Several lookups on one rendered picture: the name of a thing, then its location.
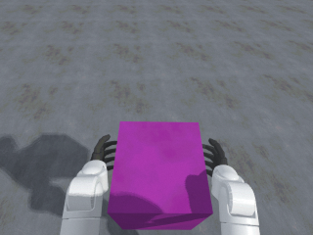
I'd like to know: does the left robot hand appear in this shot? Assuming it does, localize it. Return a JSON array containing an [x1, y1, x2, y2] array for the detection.
[[90, 134, 117, 171]]

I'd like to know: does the right robot hand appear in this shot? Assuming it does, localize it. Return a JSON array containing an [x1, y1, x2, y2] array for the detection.
[[202, 138, 228, 177]]

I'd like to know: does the robot right forearm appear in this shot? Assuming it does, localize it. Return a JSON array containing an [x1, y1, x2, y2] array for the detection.
[[211, 164, 260, 235]]

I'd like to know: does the carton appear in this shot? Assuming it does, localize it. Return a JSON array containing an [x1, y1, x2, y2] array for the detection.
[[107, 121, 213, 230]]

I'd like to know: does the robot left forearm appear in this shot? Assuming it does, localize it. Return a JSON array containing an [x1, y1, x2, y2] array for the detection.
[[60, 160, 109, 235]]

